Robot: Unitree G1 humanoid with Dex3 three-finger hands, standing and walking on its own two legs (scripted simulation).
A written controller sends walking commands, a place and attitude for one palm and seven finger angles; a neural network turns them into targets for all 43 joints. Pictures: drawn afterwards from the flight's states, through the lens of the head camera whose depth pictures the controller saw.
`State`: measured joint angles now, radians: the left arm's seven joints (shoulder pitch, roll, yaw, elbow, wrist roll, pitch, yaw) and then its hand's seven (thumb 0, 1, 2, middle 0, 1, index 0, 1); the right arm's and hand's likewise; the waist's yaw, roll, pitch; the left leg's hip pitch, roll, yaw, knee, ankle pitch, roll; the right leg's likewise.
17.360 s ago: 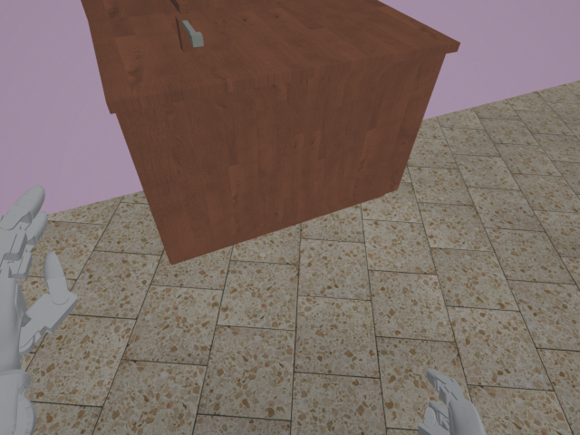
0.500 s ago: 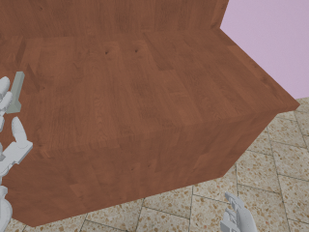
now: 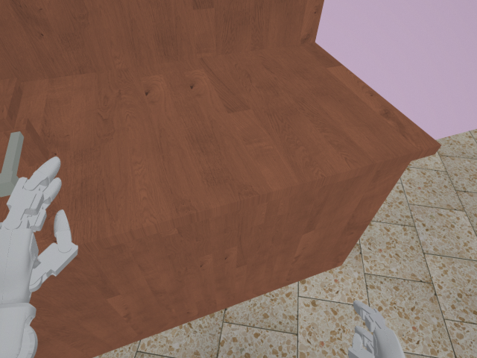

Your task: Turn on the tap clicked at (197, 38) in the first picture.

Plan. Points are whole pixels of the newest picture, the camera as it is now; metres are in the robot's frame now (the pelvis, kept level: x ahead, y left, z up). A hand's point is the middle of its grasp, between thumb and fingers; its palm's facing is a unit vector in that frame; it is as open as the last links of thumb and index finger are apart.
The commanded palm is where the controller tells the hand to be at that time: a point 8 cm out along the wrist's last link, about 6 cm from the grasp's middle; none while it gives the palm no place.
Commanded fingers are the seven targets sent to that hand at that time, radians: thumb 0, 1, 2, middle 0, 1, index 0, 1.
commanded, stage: come to a stop and stand still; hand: left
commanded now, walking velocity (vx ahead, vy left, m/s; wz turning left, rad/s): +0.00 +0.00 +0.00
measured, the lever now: (6, 184) +0.33 +0.40 +0.12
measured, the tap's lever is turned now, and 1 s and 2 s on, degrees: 0 0 0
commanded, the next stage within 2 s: look again from close up in 0.62 s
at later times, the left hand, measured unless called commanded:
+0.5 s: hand (45, 209) +0.26 +0.28 +0.16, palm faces +0.43 -0.83 -0.35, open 7.4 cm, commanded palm +0.20 +0.31 +0.18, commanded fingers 0.00 0.90 0.90 -0.20 -0.30 -0.20 -0.30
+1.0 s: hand (39, 216) +0.24 +0.28 +0.16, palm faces +0.45 -0.83 -0.34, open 7.4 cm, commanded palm +0.19 +0.31 +0.18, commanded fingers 0.00 0.90 0.90 -0.20 -0.30 -0.20 -0.30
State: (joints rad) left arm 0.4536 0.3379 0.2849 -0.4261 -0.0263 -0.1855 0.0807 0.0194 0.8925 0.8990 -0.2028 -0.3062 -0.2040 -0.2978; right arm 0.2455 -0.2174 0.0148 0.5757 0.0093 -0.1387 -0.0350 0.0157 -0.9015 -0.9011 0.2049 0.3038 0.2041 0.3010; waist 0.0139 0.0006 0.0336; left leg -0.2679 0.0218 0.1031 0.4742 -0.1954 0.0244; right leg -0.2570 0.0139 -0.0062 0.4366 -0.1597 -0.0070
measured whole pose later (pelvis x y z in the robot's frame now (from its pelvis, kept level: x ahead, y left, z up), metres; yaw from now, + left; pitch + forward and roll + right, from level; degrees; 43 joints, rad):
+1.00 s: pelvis +0.04 +0.02 +0.00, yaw +3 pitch -1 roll -2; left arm 0.43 0.35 0.35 -0.49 -0.05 -0.17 0.13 0.02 0.89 0.90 -0.20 -0.31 -0.21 -0.30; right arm 0.21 -0.20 0.02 0.58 0.01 -0.08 -0.04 0.02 -0.90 -0.90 0.21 0.30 0.21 0.30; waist 0.03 -0.02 0.06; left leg -0.21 -0.01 0.06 0.46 -0.23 0.06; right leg -0.16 -0.01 -0.04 0.38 -0.20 0.02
